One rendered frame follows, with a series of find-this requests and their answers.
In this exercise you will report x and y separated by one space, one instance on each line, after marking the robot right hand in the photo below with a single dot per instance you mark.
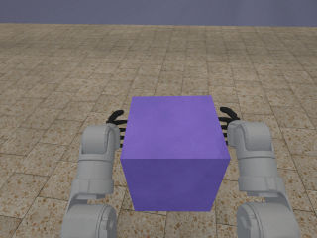
228 120

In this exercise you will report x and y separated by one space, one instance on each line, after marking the robot right forearm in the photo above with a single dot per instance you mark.
256 160

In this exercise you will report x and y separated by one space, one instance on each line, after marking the robot left hand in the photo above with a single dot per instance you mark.
111 119

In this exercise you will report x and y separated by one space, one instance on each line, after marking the robot left forearm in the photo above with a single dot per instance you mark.
95 165

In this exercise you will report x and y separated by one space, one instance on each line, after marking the carton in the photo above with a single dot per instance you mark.
174 154

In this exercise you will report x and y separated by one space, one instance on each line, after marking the robot left upper arm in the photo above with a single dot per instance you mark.
90 221

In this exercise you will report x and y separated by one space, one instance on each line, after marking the robot right upper arm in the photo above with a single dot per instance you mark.
256 219

